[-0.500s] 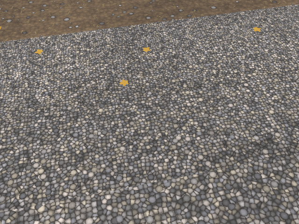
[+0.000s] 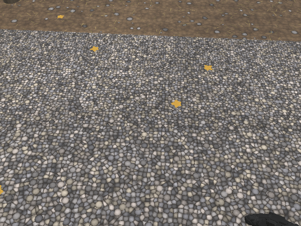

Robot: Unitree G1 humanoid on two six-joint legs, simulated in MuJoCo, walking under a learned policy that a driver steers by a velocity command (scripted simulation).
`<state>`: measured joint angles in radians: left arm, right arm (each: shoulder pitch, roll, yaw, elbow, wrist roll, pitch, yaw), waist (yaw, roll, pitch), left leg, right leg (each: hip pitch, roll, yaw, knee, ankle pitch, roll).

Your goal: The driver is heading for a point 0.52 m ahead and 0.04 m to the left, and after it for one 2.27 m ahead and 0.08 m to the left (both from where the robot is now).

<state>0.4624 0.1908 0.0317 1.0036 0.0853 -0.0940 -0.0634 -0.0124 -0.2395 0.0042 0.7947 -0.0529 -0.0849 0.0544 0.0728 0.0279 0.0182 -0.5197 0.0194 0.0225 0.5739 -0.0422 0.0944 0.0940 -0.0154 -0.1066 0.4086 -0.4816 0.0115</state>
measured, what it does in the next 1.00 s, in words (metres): goes down: right foot, then left foot 0.17 m lower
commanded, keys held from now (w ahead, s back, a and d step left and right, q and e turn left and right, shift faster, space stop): w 1.00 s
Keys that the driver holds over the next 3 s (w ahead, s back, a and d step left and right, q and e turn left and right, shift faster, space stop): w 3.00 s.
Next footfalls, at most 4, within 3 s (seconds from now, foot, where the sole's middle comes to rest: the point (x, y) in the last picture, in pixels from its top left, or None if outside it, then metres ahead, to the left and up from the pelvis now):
0.52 right None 0.33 -0.11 -0.75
0.92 left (146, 204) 0.65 0.09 -0.92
1.36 right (192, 154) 0.98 -0.15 -0.92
2.10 left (149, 117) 1.38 0.13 -1.10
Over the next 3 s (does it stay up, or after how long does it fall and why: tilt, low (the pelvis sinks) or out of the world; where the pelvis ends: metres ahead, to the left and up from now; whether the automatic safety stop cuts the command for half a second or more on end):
stays up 1.70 -0.02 -0.32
